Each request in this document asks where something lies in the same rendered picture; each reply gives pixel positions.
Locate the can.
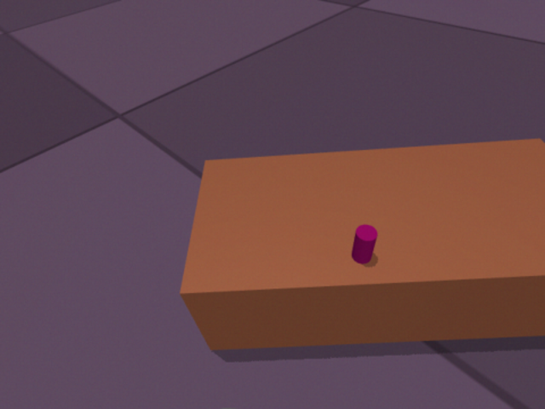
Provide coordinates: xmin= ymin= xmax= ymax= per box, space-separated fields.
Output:
xmin=352 ymin=225 xmax=377 ymax=264

